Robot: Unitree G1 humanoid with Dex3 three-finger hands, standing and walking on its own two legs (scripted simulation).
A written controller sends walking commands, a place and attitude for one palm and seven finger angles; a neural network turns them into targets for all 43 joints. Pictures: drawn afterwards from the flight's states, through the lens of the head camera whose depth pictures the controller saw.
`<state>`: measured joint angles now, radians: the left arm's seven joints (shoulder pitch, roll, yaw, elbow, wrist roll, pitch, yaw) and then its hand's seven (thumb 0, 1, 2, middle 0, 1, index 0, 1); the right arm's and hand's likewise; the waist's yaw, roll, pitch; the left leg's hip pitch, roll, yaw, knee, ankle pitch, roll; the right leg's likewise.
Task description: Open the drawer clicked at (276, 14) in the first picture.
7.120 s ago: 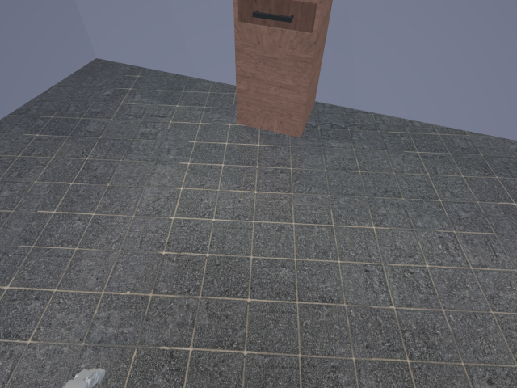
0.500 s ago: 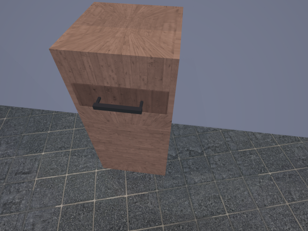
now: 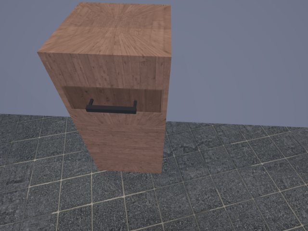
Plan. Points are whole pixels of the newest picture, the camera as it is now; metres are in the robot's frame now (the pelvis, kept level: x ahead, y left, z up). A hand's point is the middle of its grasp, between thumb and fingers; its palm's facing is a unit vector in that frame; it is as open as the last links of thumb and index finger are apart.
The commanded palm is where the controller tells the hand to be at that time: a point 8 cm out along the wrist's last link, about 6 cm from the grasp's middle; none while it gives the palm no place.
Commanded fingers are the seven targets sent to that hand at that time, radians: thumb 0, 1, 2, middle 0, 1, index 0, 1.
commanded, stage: look again from close up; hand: left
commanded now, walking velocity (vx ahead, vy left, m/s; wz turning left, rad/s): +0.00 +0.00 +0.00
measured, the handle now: (112, 105) +0.57 +0.19 -0.07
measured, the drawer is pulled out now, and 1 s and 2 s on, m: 0.00 0.00 0.00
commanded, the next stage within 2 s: raise the hand with hooked fingers in 0.42 s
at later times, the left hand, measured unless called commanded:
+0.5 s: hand out of the picture +0.03 +0.18 -0.17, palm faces +0.01 -0.98 -0.22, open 7.3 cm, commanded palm none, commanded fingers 0.00 0.90 0.90 -0.20 -0.30 -0.20 -0.30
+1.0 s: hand out of the picture +0.13 +0.20 -0.08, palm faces -0.17 -0.16 -0.97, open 8.9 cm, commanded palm +0.16 +0.22 +0.00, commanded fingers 0.00 0.32 0.65 -0.24 -0.68 -0.24 -0.68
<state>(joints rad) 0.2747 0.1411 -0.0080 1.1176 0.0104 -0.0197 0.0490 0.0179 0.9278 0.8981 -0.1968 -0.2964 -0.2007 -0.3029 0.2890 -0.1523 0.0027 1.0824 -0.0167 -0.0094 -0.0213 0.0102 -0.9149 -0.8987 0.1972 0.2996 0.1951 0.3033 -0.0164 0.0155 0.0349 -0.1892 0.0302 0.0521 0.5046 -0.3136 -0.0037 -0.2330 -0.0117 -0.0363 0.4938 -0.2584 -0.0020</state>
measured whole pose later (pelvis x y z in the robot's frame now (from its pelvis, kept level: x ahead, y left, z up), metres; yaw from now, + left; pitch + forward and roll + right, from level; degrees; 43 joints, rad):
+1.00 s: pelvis -0.01 -0.04 -0.04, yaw +0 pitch +12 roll +3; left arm 0.50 0.34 -0.05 0.03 1.10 -0.11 0.42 0.00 0.54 0.74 -0.23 -0.53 -0.24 -0.54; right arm 0.02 -0.28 -0.06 0.50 -0.09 0.02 0.02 0.01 -0.90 -0.90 0.20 0.30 0.19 0.30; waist 0.12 -0.05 -0.10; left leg -0.60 0.03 0.04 0.82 -0.43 -0.03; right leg -0.70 -0.01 -0.01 0.90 -0.41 -0.05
